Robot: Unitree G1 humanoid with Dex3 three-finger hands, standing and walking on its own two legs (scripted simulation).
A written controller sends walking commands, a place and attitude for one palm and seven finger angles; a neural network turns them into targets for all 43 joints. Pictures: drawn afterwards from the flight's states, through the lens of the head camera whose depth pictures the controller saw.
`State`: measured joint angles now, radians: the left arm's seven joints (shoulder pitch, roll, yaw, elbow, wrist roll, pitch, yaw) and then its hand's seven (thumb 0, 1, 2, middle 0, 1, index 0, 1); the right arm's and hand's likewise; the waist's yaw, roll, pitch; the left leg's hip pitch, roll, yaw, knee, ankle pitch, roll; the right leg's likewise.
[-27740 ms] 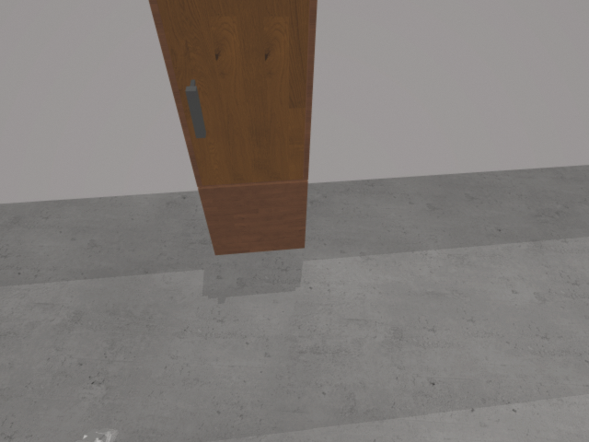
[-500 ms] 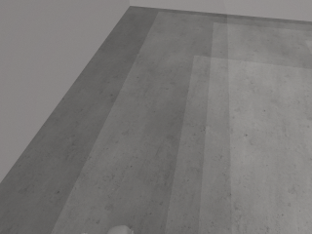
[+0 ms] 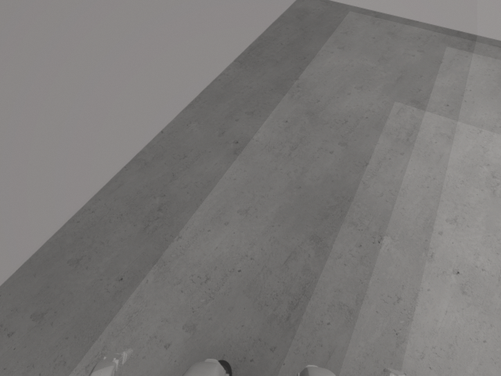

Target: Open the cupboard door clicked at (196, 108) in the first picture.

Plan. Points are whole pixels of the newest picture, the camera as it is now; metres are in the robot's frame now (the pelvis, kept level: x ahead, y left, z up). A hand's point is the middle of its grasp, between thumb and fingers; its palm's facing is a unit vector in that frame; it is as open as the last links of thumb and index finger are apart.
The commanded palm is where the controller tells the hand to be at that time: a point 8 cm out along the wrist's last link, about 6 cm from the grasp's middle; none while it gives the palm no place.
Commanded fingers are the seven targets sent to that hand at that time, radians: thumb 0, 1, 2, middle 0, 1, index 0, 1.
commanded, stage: turn to face it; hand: left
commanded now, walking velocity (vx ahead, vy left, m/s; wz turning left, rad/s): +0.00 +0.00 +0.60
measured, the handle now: out of the picture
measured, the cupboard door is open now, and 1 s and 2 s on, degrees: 52 52 52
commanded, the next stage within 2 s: none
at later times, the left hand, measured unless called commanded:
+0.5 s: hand out of the picture -0.01 +0.17 -0.18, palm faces +0.37 -0.89 -0.25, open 7.3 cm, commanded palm none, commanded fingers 0.00 0.90 0.90 -0.20 -0.30 -0.20 -0.30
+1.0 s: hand out of the picture +0.00 +0.10 -0.15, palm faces +0.62 -0.75 -0.23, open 7.3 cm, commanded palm none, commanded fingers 0.00 0.90 0.90 -0.20 -0.30 -0.20 -0.30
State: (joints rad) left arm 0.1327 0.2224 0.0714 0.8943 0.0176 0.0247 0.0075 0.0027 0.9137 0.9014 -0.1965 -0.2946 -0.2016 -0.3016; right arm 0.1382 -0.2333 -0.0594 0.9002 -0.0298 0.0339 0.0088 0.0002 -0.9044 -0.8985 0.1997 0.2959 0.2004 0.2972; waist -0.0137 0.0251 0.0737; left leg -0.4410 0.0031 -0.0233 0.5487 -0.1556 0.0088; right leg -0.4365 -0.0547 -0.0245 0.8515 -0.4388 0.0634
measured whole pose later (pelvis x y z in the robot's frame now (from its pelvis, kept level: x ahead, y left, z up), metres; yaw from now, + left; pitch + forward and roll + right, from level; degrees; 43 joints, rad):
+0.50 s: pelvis +0.03 -0.05 -0.01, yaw +21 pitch +1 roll +1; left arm 0.23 0.25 0.06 0.93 0.02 0.05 0.02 0.00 0.91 0.90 -0.20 -0.30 -0.21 -0.30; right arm 0.08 -0.23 -0.05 0.88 -0.02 0.03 0.02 0.00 -0.90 -0.90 0.20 0.30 0.20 0.30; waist 0.01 -0.06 0.13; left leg -0.34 0.00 0.07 0.63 -0.30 0.03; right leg -0.42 -0.13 -0.12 1.07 -0.55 0.07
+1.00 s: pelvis +0.07 -0.09 +0.01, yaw +40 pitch +1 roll +2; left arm 0.21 0.18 0.04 0.88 0.03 0.00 0.02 0.00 0.91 0.90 -0.20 -0.30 -0.21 -0.30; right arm 0.12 -0.24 -0.07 0.93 -0.01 0.08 0.03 0.00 -0.91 -0.90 0.20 0.30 0.20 0.30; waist -0.01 -0.03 0.12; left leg -0.42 0.02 0.07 0.85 -0.45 -0.06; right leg -0.23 -0.14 -0.23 0.56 -0.33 0.00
